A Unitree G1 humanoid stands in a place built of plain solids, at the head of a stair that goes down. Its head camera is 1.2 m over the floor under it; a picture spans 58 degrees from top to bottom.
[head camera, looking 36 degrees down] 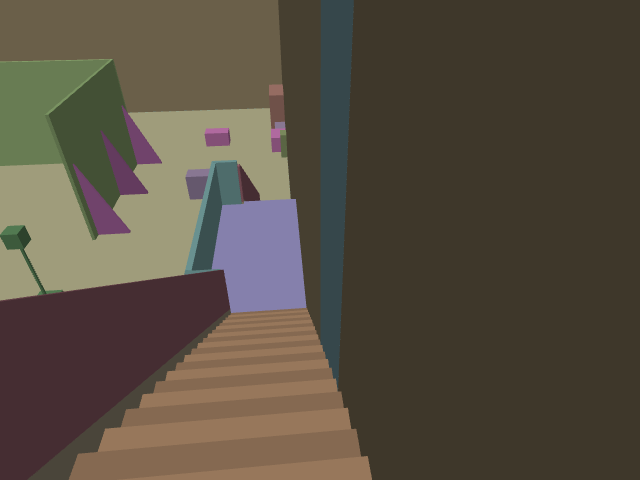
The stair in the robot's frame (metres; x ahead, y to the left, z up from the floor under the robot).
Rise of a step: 0.18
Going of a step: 0.23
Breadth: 1.27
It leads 5 degrees to the left of straight ahead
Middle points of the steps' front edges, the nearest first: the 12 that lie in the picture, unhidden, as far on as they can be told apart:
1.07 0.46 -0.72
1.30 0.48 -0.90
1.53 0.50 -1.09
1.75 0.52 -1.27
1.98 0.55 -1.45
2.20 0.57 -1.63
2.43 0.59 -1.81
2.66 0.61 -1.99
2.88 0.63 -2.17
3.11 0.65 -2.35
3.33 0.67 -2.53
3.56 0.70 -2.72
